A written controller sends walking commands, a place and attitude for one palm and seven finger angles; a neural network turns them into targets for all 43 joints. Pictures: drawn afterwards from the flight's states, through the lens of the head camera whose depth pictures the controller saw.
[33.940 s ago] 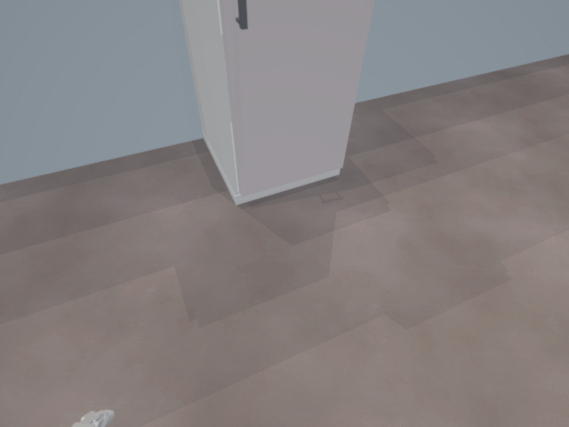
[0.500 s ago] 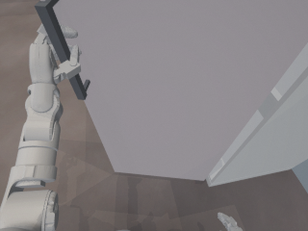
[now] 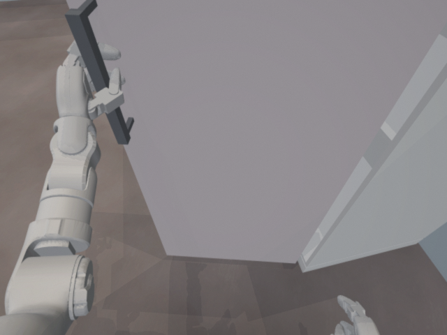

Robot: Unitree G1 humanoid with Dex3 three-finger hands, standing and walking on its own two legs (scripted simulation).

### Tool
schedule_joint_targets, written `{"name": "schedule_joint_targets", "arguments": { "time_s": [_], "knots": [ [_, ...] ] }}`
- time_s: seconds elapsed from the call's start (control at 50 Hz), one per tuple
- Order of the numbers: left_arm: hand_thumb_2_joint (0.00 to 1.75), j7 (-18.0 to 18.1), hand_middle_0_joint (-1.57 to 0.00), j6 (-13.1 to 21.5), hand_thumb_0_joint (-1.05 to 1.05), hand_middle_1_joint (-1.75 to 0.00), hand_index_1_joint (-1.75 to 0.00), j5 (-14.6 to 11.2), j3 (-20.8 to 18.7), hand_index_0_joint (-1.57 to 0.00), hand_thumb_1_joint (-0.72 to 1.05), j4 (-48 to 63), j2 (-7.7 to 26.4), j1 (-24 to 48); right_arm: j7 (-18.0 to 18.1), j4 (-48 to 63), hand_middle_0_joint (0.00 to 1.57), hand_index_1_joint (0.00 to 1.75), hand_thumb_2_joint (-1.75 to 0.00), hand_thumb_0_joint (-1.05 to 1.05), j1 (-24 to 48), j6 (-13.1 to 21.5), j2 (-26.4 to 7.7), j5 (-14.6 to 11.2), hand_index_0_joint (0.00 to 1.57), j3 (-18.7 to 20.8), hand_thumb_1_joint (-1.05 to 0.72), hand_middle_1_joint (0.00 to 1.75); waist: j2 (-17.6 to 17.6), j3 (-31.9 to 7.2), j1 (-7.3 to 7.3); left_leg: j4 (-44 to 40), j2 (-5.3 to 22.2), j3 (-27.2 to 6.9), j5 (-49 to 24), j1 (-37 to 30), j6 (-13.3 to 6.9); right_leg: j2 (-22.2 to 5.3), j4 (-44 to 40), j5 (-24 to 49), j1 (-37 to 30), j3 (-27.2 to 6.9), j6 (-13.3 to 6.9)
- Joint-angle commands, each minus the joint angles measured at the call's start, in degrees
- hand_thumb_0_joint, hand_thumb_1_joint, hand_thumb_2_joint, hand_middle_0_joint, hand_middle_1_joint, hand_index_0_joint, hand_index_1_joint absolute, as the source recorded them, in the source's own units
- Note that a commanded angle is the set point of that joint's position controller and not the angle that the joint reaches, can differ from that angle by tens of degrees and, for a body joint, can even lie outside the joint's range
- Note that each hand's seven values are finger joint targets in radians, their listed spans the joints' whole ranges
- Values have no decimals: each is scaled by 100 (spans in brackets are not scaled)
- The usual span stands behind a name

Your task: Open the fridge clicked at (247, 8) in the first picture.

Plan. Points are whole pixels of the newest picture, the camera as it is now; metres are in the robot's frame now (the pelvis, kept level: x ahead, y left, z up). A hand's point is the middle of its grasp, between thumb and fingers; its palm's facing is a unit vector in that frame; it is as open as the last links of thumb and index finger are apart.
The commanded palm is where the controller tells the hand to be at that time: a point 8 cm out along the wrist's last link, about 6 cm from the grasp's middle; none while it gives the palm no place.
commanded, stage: stop walking and hold the door back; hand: left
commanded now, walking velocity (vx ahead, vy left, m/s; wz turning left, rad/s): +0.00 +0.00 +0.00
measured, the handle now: (109, 82) +0.47 +0.23 +0.20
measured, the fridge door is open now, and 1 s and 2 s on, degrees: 73 70 70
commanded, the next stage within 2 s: loosen the grip on the handle in 0.16 s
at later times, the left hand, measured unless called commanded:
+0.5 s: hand (117, 74) +0.46 +0.21 +0.22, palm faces +0.30 -0.93 -0.22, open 8.3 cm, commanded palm +0.40 +0.25 +0.21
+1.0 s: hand (105, 86) +0.45 +0.23 +0.20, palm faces +0.31 -0.93 -0.17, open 14.6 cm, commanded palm +0.42 +0.28 +0.20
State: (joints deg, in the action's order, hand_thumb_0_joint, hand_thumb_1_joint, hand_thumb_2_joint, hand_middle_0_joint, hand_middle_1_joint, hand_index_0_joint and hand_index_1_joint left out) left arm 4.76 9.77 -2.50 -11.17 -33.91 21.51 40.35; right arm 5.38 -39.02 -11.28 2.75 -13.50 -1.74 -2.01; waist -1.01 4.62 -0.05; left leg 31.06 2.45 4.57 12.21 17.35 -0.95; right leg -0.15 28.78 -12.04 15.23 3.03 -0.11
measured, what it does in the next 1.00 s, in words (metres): shifts its weight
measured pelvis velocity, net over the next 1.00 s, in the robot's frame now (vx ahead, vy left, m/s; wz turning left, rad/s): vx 0.05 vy -0.02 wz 0.01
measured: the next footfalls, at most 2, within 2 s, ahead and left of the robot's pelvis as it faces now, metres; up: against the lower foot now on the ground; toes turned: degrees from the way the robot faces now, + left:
none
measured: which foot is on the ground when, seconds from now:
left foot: down 0.00-1.00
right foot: down 0.00-1.00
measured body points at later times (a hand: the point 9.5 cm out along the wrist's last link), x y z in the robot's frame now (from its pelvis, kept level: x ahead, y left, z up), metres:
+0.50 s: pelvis +0.00 -0.01 +0.01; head +0.02 +0.00 +0.46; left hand +0.44 +0.26 +0.24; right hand +0.08 -0.29 -0.09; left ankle +0.05 +0.11 -0.73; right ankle +0.04 -0.12 -0.73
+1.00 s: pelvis +0.05 -0.02 +0.01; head +0.07 -0.03 +0.46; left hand +0.43 +0.28 +0.21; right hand +0.17 -0.27 -0.11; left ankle +0.05 +0.11 -0.73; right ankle +0.04 -0.12 -0.73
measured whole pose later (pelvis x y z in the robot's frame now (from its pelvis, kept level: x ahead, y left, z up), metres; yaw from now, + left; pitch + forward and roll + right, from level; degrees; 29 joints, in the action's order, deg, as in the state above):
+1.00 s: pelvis +0.05 -0.02 +0.01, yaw +0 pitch +1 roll +0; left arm -0.9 0.8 -3.7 -19.0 -25.5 23.7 30.7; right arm 3.7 -42.1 -13.8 4.2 -14.1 -1.2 0.3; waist -1.4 0.0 0.6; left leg 26.3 2.3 4.1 13.8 13.6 0.2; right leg 0.2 26.0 -15.0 12.3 3.3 -1.3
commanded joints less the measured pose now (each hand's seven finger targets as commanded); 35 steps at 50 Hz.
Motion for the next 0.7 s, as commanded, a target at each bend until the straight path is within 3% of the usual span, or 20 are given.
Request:
{"name": "schedule_joint_targets", "arguments": {
  "time_s": [0.0,0.06,0.16,0.22,0.24,0.26,0.28,0.3,0.32,0.34,0.36,0.4,0.42,0.44,0.48,0.52,0.54,0.62,0.64,0.68],
  "knots": [
    [90,46,-45,243,0,-140,-140,57,-293,-45,90,389,1407,2760,88,495,20,30,-90,0,72,268,-889,-15,20,311,-90,30,369,-1849,12,-376,407,-545,-90,-618,15,-692,-806,-261,-307,-817,-7],
    [90,38,-45,278,0,-140,-140,58,-360,-45,90,128,1555,2891,120,413,20,30,-90,0,-10,255,-927,-27,20,301,-90,30,171,-1828,3,-524,487,-639,-187,-639,-24,-607,-733,-332,-271,-667,31],
    [90,-20,-45,326,0,-140,-140,29,-189,-45,90,-79,1289,2796,133,386,20,30,-90,0,-32,279,-931,-40,20,288,-90,30,9,-1874,-16,-725,613,-749,-476,-615,-80,-429,-497,-38,-438,-493,84],
    [90,-30,-45,352,0,-140,-140,36,-180,-45,90,-117,1261,2778,123,374,20,30,-90,0,-54,282,-943,-38,20,298,-90,30,167,-1835,-23,-712,583,-702,-404,-511,-53,-441,-513,-50,-458,-527,80],
    [90,200,-45,584,0,-140,-140,842,-2251,-45,90,1227,4580,6292,63,837,20,30,-90,0,-423,426,-631,-152,20,122,-90,30,-934,-1576,-33,-1291,363,-510,1179,-552,-27,-205,-133,-1260,-554,-491,65],
    [84,-275,-45,-13,0,-140,-140,1081,-1448,-45,78,-667,3015,5255,-95,234,20,30,-90,0,-649,688,-869,325,20,671,-90,30,633,-2965,389,-920,-143,-333,-339,-523,-3,-69,-494,323,-582,-306,-277],
    [78,-235,-45,-65,0,-140,-140,641,-1010,-45,66,-553,2071,4419,-183,358,20,30,-90,0,-893,710,-986,171,20,625,-90,30,1283,-2316,563,-918,3,-440,-480,-602,-111,73,-613,275,-303,-136,-170],
    [73,-286,-45,-114,0,-140,-140,540,-1087,-45,54,-421,1964,3914,-202,443,20,30,-90,0,-913,714,-1078,153,20,618,-90,30,1271,-2656,398,-967,37,-475,-341,-883,-92,78,-576,238,-351,-225,-169],
    [67,-357,-45,-99,0,-140,-140,383,-967,-45,42,-397,1893,4012,-200,498,20,30,-90,0,-615,755,-1024,127,20,558,-90,30,760,-2267,370,-1066,-62,-511,311,-814,-127,62,-803,-275,-172,-355,-162],
    [61,-335,-45,-48,0,-140,-140,293,-1117,-45,30,-531,1941,3596,-191,482,20,30,-90,0,-588,781,-999,144,20,555,-90,30,188,-2041,191,-1128,-63,-493,447,-821,-74,35,-820,-345,-246,-401,-273],
    [55,-318,-45,68,0,-140,-140,272,-628,-45,17,-21,1531,3807,-249,567,20,30,-90,0,-517,828,-980,163,20,499,-90,30,-443,-1889,209,-1110,-52,-430,607,-861,-30,-28,-803,-399,-146,-476,-313],
    [43,-225,-45,138,0,-140,-140,596,-223,-45,-7,30,1259,3322,-352,539,20,30,-90,0,-565,813,-908,155,20,525,-90,30,-1279,-1511,177,-1101,-77,-424,763,-760,4,-31,-766,-402,26,-484,-399],
    [37,-151,-45,114,0,-140,-140,712,-281,-45,-19,17,1323,2871,-395,561,20,30,-90,0,-627,794,-938,150,20,559,-90,30,-1112,-1458,148,-1108,-84,-419,668,-660,-16,-20,-779,-350,-31,-448,-402],
    [32,-120,-45,70,0,-140,-140,755,-458,-45,-31,44,1473,2449,-402,613,20,30,-90,0,-640,761,-996,131,20,589,-90,30,-684,-1494,95,-1115,-99,-412,397,-581,-46,19,-813,-217,-239,-366,-396],
    [20,-161,-42,-94,0,-137,-137,453,-718,-42,-55,262,1584,2057,-388,664,20,30,-90,0,-593,690,-1093,50,20,637,-90,30,403,-1490,153,-1037,-114,-281,180,-504,-144,14,-977,-326,-339,-374,-261],
    [20,-276,-40,-237,0,-133,-133,139,-888,-40,-55,632,1629,1821,-340,665,20,30,-90,0,-482,626,-1119,14,20,649,-90,30,933,-1681,108,-994,-141,-169,4,-536,-179,-44,-1058,-301,-588,-492,-157],
    [20,-322,-38,-254,0,-132,-132,62,-956,-38,-55,818,1706,1838,-301,659,20,30,-90,0,-412,614,-1130,-4,20,648,-90,30,826,-1674,107,-987,-134,-152,-107,-621,-173,-61,-1059,-202,-629,-515,-161],
    [20,-240,-33,-177,0,-125,-125,133,-762,-33,-55,2145,1606,2213,-298,602,20,30,-90,0,-343,583,-1025,44,20,654,-90,30,-355,-2133,104,-869,-151,-161,-793,-1123,-114,44,-823,588,-684,-444,-222],
    [20,-112,-32,-148,0,-123,-123,268,-1264,-32,-55,1522,2320,2588,-235,318,20,30,-90,0,-531,543,-1111,108,20,657,-90,30,-171,-1874,282,-789,-150,-193,-680,-935,-119,76,-814,496,-444,-392,-165],
    [20,-64,-29,-68,0,-120,-120,228,-1114,-29,-55,1499,1952,2305,-266,271,20,30,-90,0,-574,523,-1033,130,20,637,-90,30,-72,-1910,274,-720,-170,-189,-876,-861,-121,81,-725,847,-555,-383,-148]
  ]
}}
